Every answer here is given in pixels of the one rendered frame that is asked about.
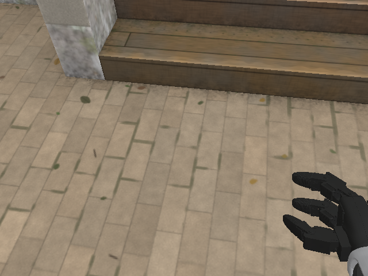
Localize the robot right forearm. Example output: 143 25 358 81
347 246 368 276

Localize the robot right hand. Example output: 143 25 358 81
283 172 368 262

